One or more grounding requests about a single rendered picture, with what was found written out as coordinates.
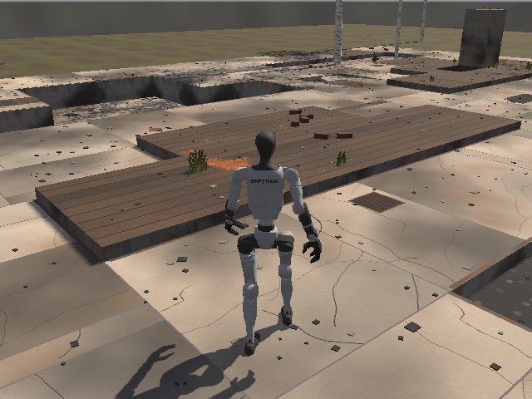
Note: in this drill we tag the robot left hand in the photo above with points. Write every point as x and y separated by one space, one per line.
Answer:
232 231

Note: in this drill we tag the robot right forearm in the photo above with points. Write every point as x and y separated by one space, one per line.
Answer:
307 224

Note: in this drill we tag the robot right hand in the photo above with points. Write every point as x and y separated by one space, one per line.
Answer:
317 250

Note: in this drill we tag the robot left forearm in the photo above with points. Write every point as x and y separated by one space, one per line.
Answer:
229 214

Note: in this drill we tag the robot left upper arm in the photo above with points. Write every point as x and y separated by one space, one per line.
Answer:
235 188

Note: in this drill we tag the robot left shin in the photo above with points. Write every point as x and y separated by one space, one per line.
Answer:
250 314

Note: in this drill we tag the robot right foot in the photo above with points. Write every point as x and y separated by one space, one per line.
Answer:
287 319

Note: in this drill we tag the robot right upper arm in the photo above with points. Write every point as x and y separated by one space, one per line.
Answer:
291 175

